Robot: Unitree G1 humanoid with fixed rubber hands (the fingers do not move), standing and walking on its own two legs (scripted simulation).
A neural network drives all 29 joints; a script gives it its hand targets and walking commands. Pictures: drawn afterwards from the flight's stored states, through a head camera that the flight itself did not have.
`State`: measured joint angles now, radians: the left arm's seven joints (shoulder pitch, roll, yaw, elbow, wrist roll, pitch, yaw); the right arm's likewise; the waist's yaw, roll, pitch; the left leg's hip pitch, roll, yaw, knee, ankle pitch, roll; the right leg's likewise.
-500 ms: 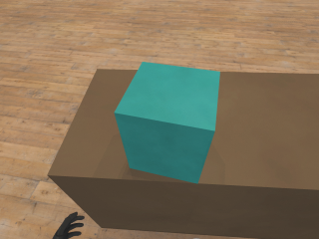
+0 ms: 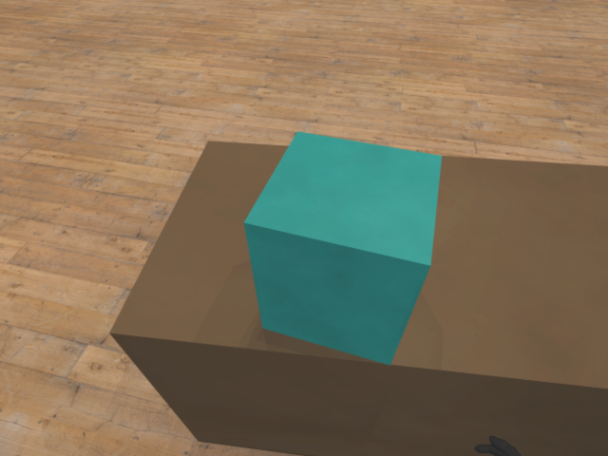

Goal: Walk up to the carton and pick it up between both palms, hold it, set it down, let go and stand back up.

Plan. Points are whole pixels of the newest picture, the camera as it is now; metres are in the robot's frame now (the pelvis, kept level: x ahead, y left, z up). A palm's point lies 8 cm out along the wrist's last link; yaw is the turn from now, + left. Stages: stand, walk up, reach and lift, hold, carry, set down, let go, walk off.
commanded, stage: walk up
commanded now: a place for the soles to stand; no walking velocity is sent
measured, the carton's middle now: (344, 249) +0.41 -0.04 +0.04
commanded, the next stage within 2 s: reach and lift in 1.70 s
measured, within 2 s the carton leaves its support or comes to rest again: neither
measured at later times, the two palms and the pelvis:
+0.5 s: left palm (126, 444) +0.18 +0.26 -0.08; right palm out of the picture +0.13 -0.28 -0.08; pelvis +0.03 +0.00 +0.00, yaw -3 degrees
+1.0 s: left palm (131, 445) +0.18 +0.25 -0.08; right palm out of the picture +0.07 -0.29 -0.09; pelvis +0.02 +0.00 +0.00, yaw -8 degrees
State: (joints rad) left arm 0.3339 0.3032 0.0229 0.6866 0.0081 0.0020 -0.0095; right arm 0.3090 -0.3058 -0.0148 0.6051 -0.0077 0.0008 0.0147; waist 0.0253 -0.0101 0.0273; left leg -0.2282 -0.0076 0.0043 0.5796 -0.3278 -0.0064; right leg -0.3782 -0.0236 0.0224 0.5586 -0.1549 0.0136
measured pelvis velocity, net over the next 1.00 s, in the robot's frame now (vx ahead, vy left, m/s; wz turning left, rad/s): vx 0.02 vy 0.00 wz -0.13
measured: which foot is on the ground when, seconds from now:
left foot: down 0.00-1.00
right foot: down 0.00-1.00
